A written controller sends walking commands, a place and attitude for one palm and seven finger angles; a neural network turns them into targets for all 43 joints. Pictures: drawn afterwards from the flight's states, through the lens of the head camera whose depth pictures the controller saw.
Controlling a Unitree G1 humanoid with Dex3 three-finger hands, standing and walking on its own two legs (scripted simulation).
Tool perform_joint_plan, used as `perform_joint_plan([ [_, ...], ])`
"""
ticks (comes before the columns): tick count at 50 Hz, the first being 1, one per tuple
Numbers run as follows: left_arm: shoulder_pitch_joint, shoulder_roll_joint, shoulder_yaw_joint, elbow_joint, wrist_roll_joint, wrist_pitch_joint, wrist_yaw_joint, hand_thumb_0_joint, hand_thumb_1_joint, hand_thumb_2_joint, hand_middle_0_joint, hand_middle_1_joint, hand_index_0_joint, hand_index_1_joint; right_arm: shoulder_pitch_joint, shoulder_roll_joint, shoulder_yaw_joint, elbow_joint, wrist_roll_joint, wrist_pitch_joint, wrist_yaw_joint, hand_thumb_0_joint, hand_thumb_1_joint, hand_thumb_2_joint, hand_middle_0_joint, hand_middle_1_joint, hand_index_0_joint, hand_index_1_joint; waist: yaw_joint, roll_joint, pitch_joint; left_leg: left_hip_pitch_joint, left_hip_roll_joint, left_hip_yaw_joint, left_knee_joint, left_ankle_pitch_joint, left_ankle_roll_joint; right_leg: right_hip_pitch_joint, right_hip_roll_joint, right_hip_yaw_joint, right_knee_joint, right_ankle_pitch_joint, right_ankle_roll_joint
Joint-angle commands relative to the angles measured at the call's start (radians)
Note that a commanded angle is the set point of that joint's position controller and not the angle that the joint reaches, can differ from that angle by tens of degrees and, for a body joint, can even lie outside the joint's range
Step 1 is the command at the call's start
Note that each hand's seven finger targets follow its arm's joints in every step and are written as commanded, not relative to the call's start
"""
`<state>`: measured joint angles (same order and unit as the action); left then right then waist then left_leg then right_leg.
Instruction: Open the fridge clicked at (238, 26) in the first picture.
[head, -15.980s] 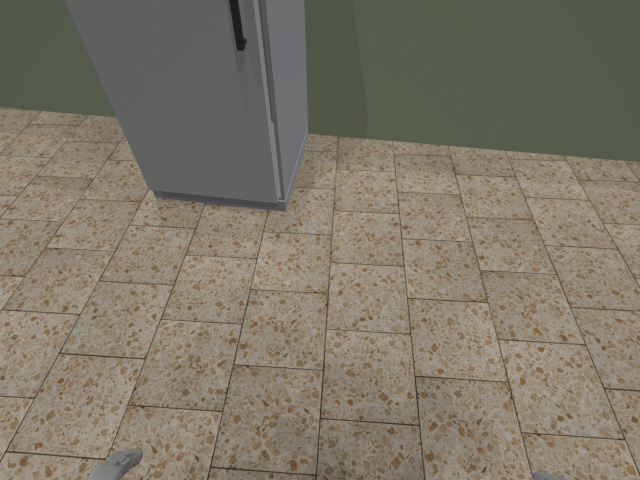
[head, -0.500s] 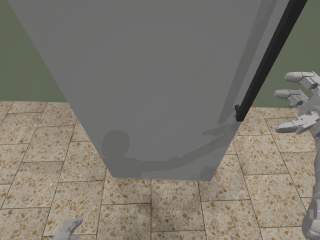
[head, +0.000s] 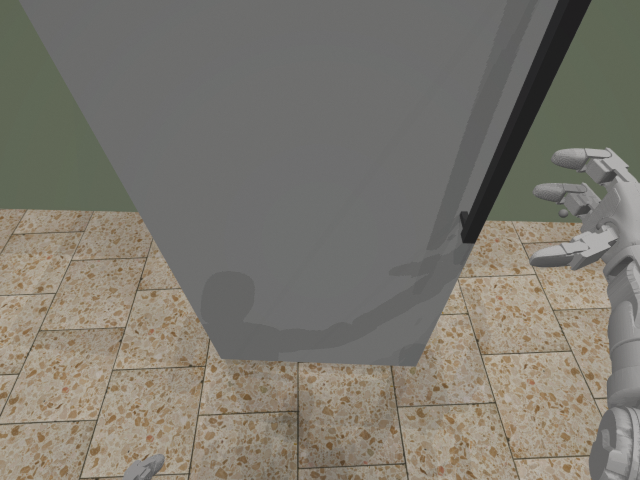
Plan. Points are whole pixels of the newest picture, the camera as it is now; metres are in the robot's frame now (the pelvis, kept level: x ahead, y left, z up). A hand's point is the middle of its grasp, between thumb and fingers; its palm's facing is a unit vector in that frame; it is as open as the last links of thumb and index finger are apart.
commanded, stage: move the hooked fingers beside the handle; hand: right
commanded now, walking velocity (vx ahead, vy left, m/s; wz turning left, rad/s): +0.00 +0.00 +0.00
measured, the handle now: (517, 108) +0.50 -0.17 +0.22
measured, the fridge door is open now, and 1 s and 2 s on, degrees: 0 0 0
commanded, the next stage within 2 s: feel for the door with the fingertips in 0.20 s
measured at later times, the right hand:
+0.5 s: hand (540, 200) +0.44 -0.21 +0.14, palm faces -0.07 +1.00 +0.01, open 14.0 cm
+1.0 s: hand (527, 190) +0.45 -0.20 +0.14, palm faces -0.04 +1.00 +0.00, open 14.0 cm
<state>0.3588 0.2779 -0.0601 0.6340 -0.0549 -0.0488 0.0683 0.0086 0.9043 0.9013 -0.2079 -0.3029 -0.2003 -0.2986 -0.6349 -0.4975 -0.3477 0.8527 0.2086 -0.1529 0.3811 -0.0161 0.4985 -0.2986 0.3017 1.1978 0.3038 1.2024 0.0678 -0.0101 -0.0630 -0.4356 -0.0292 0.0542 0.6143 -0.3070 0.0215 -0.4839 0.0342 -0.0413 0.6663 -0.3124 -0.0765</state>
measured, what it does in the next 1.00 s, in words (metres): stands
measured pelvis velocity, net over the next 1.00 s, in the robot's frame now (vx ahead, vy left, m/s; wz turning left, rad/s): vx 0.02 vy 0.01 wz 0.01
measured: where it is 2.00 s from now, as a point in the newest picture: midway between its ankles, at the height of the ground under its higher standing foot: outside the picture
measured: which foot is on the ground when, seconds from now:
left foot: down 0.00-1.00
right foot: down 0.00-1.00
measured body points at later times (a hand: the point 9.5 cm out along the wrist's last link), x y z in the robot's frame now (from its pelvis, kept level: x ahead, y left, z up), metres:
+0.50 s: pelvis +0.00 +0.01 +0.00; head +0.05 +0.00 +0.45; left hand +0.06 +0.28 -0.11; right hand +0.44 -0.27 +0.14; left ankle +0.00 +0.11 -0.72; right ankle +0.01 -0.06 -0.72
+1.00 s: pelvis +0.02 +0.01 +0.00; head +0.06 +0.01 +0.45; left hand +0.09 +0.28 -0.11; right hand +0.45 -0.25 +0.14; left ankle +0.00 +0.11 -0.72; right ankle +0.01 -0.06 -0.72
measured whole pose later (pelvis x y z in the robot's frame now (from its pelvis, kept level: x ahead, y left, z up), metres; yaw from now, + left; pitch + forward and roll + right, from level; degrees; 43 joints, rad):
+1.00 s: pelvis +0.02 +0.01 +0.00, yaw +1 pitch +9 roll +1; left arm 0.35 0.28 -0.05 0.63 -0.06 -0.03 0.06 0.01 0.91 0.90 -0.21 -0.30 -0.20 -0.30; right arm -0.69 -0.48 -0.33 0.89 0.21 -0.15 0.35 -0.02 0.50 -0.30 0.30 1.20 0.30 1.20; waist 0.08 -0.02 -0.08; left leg -0.45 -0.05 0.05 0.62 -0.33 0.04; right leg -0.49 0.02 -0.04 0.67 -0.34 -0.06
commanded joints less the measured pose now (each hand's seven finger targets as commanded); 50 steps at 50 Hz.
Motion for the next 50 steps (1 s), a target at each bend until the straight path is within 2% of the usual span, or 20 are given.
perform_joint_plan([
  [1,0.022,0.174,0.066,-0.089,-0.006,-0.052,0.025,0.0,0.9,0.9,-0.2,-0.3,-0.2,-0.3,-0.505,-0.264,-0.032,-0.184,0.036,-0.082,0.021,0.0,0.5,-0.3,0.3,1.2,0.3,1.2,0.021,-0.08,-0.322,-0.016,0.012,-0.035,-0.07,0.156,0.025,0.301,-0.071,0.131,-0.087,0.217,0.054],
  [5,0.024,0.178,0.059,-0.086,-0.009,-0.05,0.022,0.0,0.9,0.9,-0.2,-0.3,-0.2,-0.3,-0.477,-0.285,-0.038,-0.063,0.023,-0.055,0.039,0.0,0.5,-0.3,0.3,1.2,0.3,1.2,0.017,-0.065,-0.24,-0.029,0.017,-0.035,-0.067,0.145,0.024,0.209,-0.063,0.122,-0.094,0.169,0.049],
  [9,0.028,0.18,0.061,-0.111,-0.008,-0.043,0.017,0.0,0.9,0.9,-0.2,-0.3,-0.2,-0.3,-0.447,-0.329,-0.069,-0.044,0.018,-0.058,0.047,0.0,0.5,-0.3,0.3,1.2,0.3,1.2,0.0,-0.048,-0.264,0.011,0.018,-0.047,-0.054,0.183,0.021,0.159,-0.055,0.099,-0.078,0.182,0.039],
  [11,0.034,0.18,0.063,-0.115,-0.007,-0.04,0.017,0.0,0.9,0.9,-0.2,-0.3,-0.2,-0.3,-0.497,-0.313,-0.044,-0.07,0.021,-0.081,0.049,0.0,0.5,-0.3,0.3,1.2,0.3,1.2,0.018,-0.033,-0.277,0.004,0.018,-0.049,-0.051,0.179,0.019,0.165,-0.06,0.096,-0.069,0.183,0.036],
  [15,0.038,0.182,0.067,-0.114,-0.006,-0.042,0.018,0.0,0.9,0.9,-0.2,-0.3,-0.2,-0.3,-0.541,-0.378,-0.102,-0.141,0.022,-0.131,0.042,0.0,0.5,-0.3,0.3,1.2,0.3,1.2,0.011,-0.093,-0.379,0.026,0.01,-0.059,-0.039,0.201,0.019,0.229,-0.057,0.106,-0.056,0.217,0.041],
  [17,0.038,0.173,0.068,-0.108,-0.006,-0.045,0.016,0.0,0.9,0.9,-0.2,-0.3,-0.2,-0.3,-0.56,-0.309,-0.048,-0.189,0.029,-0.136,0.046,0.0,0.5,-0.3,0.3,1.2,0.3,1.2,0.022,-0.149,-0.403,0.001,0.007,-0.056,-0.038,0.219,0.018,0.285,-0.06,0.106,-0.047,0.255,0.045],
  [19,0.045,0.177,0.071,-0.098,-0.006,-0.046,0.016,0.0,0.9,0.9,-0.2,-0.3,-0.2,-0.3,-0.5,-0.305,-0.059,-0.163,0.033,-0.119,0.045,0.0,0.5,-0.3,0.3,1.2,0.3,1.2,0.012,-0.124,-0.393,-0.007,0.004,-0.048,-0.04,0.221,0.02,0.288,-0.063,0.116,-0.048,0.271,0.048],
  [21,0.044,0.171,0.07,-0.098,-0.01,-0.044,0.014,0.0,0.9,0.9,-0.2,-0.3,-0.2,-0.3,-0.489,-0.219,0.008,-0.142,0.044,-0.09,0.05,0.0,0.5,-0.3,0.3,1.2,0.3,1.2,0.029,-0.103,-0.348,-0.025,0.007,-0.042,-0.048,0.219,0.019,0.274,-0.065,0.109,-0.05,0.263,0.042],
  [24,0.042,0.176,0.068,-0.091,-0.012,-0.041,0.013,0.0,0.9,0.9,-0.2,-0.3,-0.2,-0.3,-0.481,-0.242,-0.019,-0.081,0.043,-0.042,0.032,0.0,0.5,-0.3,0.3,1.2,0.3,1.2,0.029,-0.029,-0.272,-0.018,0.009,-0.043,-0.059,0.202,0.013,0.187,-0.059,0.102,-0.063,0.2,0.033],
  [26,0.047,0.177,0.069,-0.099,-0.011,-0.035,0.012,0.0,0.9,0.9,-0.2,-0.3,-0.2,-0.3,-0.457,-0.28,-0.048,-0.086,0.033,-0.032,0.012,0.0,0.5,-0.3,0.3,1.2,0.3,1.2,0.011,-0.021,-0.286,0.02,0.014,-0.048,-0.054,0.224,0.016,0.162,-0.058,0.09,-0.06,0.219,0.031],
  [29,0.042,0.162,0.073,-0.119,-0.004,-0.04,0.0,0.0,0.9,0.9,-0.2,-0.3,-0.2,-0.3,-0.462,-0.238,-0.028,-0.213,0.019,-0.06,-0.021,0.0,0.5,-0.3,0.3,1.2,0.3,1.2,0.0,-0.095,-0.38,0.032,0.009,-0.047,-0.033,0.291,0.016,0.257,-0.058,0.096,-0.051,0.329,0.044],
  [32,0.042,0.159,0.075,-0.121,-0.003,-0.036,-0.005,0.0,0.9,0.9,-0.2,-0.3,-0.2,-0.3,-0.442,-0.231,-0.038,-0.261,0.022,-0.082,-0.046,0.0,0.5,-0.3,0.3,1.2,0.3,1.2,0.001,-0.062,-0.411,0.052,0.001,-0.047,-0.027,0.322,0.014,0.285,-0.063,0.098,-0.042,0.373,0.046],
  [36,0.039,0.16,0.07,-0.107,-0.006,-0.027,0.001,0.0,0.9,0.9,-0.2,-0.3,-0.2,-0.3,-0.48,-0.24,-0.042,-0.204,0.018,-0.065,-0.063,0.0,0.5,-0.3,0.3,1.2,0.3,1.2,0.019,-0.019,-0.32,0.059,0.008,-0.054,-0.041,0.317,0.009,0.212,-0.059,0.079,-0.048,0.313,0.032],
  [37,0.041,0.161,0.07,-0.106,-0.004,-0.026,0.002,0.0,0.9,0.9,-0.2,-0.3,-0.2,-0.3,-0.451,-0.281,-0.088,-0.173,0.008,-0.056,-0.068,0.0,0.5,-0.3,0.3,1.2,0.3,1.2,0.004,-0.018,-0.319,0.075,0.006,-0.059,-0.04,0.32,0.009,0.192,-0.055,0.076,-0.053,0.297,0.031],
  [40,0.035,0.154,0.067,-0.113,-0.006,-0.024,0.003,0.0,0.9,0.9,-0.2,-0.3,-0.2,-0.3,-0.484,-0.271,-0.057,-0.196,-0.011,-0.058,-0.066,0.0,0.5,-0.3,0.3,1.2,0.3,1.2,0.009,-0.085,-0.327,0.065,0.013,-0.06,-0.038,0.327,0.012,0.214,-0.051,0.076,-0.053,0.311,0.036],
  [43,0.041,0.156,0.072,-0.112,-0.005,-0.022,0.002,0.0,0.9,0.9,-0.2,-0.3,-0.2,-0.3,-0.48,-0.267,-0.054,-0.228,-0.005,-0.076,-0.052,0.0,0.5,-0.3,0.3,1.2,0.3,1.2,0.009,-0.094,-0.393,0.072,0.007,-0.059,-0.03,0.37,0.014,0.275,-0.057,0.082,-0.038,0.382,0.04],
  [45,0.036,0.153,0.07,-0.107,-0.008,-0.023,0.004,0.0,0.9,0.9,-0.2,-0.3,-0.2,-0.3,-0.495,-0.2,-0.002,-0.203,0.013,-0.074,-0.032,0.0,0.5,-0.3,0.3,1.2,0.3,1.2,0.025,-0.09,-0.367,0.041,0.005,-0.053,-0.034,0.361,0.014,0.286,-0.059,0.086,-0.035,0.386,0.042],
  [46,0.046,0.155,0.072,-0.099,-0.009,-0.02,0.005,0.0,0.9,0.9,-0.2,-0.3,-0.2,-0.3,-0.508,-0.185,0.014,-0.186,0.023,-0.074,-0.022,0.0,0.5,-0.3,0.3,1.2,0.3,1.2,0.038,-0.037,-0.359,0.048,0.006,-0.051,-0.038,0.367,0.012,0.275,-0.063,0.084,-0.03,0.39,0.036],
  [48,0.041,0.16,0.074,-0.099,-0.011,-0.02,0.005,0.0,0.9,0.9,-0.2,-0.3,-0.2,-0.3,-0.477,-0.194,-0.004,-0.17,0.028,-0.06,-0.014,0.0,0.5,-0.3,0.3,1.2,0.3,1.2,0.022,-0.067,-0.359,0.038,0.004,-0.051,-0.036,0.361,0.013,0.278,-0.058,0.086,-0.034,0.383,0.039],
  [50,0.047,0.165,0.072,-0.091,-0.009,-0.015,0.007,0.0,0.9,0.9,-0.2,-0.3,-0.2,-0.3,-0.472,-0.218,-0.027,-0.113,0.026,-0.042,-0.017,0.0,0.5,-0.3,0.3,1.2,0.3,1.2,0.02,-0.026,-0.327,0.037,0.008,-0.048,-0.04,0.341,0.013,0.233,-0.056,0.086,-0.042,0.344,0.037],
])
